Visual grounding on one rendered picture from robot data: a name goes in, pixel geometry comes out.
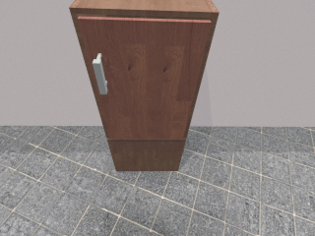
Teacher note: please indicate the handle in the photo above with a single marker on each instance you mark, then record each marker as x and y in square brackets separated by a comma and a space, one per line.
[99, 75]

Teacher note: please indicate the cupboard door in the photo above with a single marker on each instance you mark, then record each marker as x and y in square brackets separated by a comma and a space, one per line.
[151, 67]

